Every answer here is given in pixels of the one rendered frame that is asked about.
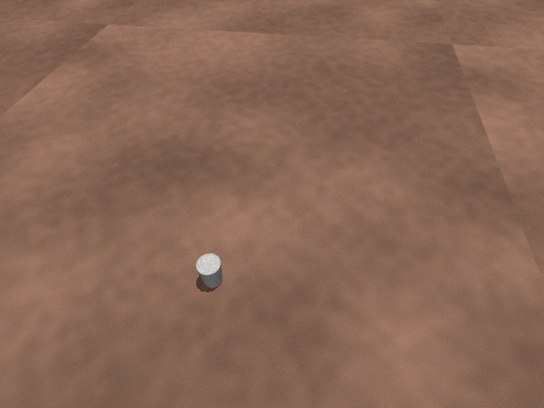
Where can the cup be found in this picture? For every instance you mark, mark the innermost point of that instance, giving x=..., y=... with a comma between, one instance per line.
x=209, y=268

